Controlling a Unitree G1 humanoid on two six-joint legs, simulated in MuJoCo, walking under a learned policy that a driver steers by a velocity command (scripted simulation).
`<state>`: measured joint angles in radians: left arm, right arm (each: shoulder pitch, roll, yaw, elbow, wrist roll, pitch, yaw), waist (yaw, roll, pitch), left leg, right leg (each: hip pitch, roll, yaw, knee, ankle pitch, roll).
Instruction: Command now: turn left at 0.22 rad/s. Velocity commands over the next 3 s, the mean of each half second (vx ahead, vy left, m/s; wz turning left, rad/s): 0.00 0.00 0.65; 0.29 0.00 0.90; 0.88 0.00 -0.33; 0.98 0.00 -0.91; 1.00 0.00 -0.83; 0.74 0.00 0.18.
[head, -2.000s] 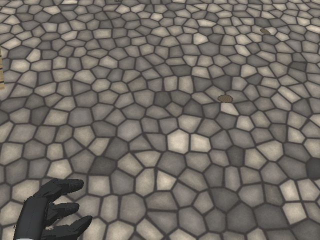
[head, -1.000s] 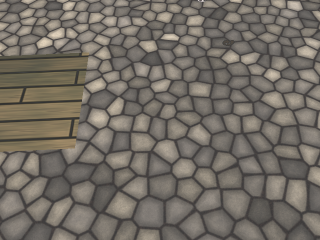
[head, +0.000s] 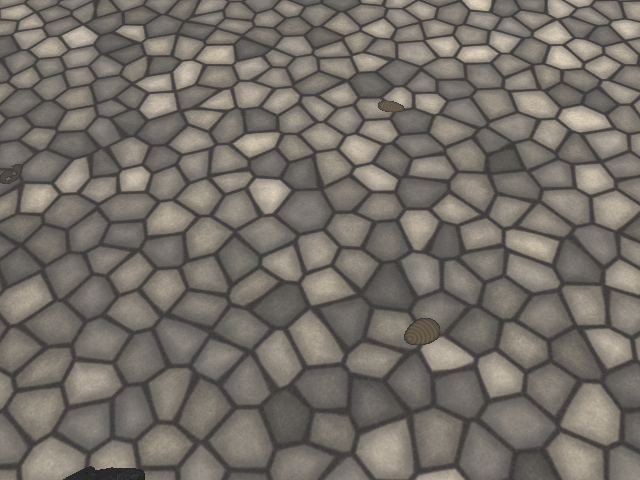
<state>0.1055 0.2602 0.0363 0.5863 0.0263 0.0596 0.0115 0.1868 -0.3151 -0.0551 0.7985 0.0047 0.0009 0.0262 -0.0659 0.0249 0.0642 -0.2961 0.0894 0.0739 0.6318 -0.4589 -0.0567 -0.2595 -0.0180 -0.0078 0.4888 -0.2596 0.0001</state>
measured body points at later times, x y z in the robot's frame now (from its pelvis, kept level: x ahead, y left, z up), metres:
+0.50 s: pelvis +0.00 +0.04 +0.00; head +0.04 +0.09 +0.44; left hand +0.06 +0.37 -0.11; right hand +0.24 -0.19 -0.08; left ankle -0.02 +0.11 -0.74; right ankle +0.03 -0.13 -0.65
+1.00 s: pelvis +0.12 +0.08 +0.00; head +0.13 +0.08 +0.45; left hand -0.05 +0.34 -0.09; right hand +0.43 +0.04 -0.08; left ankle -0.01 +0.14 -0.67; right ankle +0.18 -0.03 -0.74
